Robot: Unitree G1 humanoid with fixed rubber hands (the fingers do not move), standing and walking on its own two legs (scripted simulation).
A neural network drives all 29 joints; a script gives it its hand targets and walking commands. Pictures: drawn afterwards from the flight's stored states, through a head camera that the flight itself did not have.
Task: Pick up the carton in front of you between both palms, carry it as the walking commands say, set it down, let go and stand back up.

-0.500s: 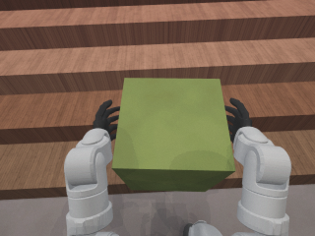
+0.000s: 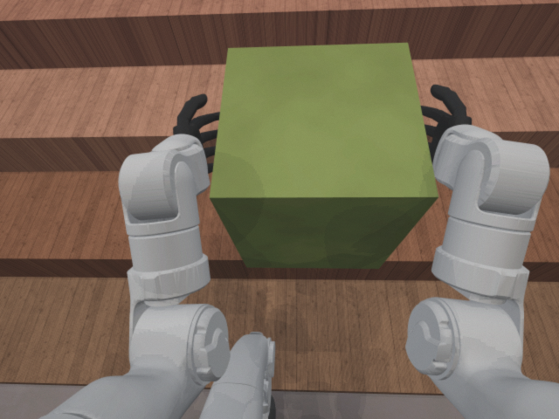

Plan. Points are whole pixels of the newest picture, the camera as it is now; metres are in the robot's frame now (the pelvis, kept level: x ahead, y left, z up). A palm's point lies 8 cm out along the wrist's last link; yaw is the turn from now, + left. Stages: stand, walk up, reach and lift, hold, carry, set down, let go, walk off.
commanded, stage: carry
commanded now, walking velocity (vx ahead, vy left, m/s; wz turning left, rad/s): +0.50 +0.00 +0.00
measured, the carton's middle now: (313, 173) +0.41 +0.02 +0.08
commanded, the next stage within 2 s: none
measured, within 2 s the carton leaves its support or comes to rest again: neither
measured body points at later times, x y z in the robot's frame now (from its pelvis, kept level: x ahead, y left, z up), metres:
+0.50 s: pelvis +0.41 +0.17 +0.20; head +0.53 +0.14 +0.63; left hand +0.82 +0.22 +0.26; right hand +0.75 -0.08 +0.26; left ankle +0.31 +0.18 -0.54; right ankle +0.45 +0.09 -0.34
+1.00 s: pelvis +0.78 +0.28 +0.37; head +0.79 +0.27 +0.82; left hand +1.17 +0.46 +0.61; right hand +1.19 +0.16 +0.59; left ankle +0.94 +0.38 -0.23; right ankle +0.62 +0.12 -0.31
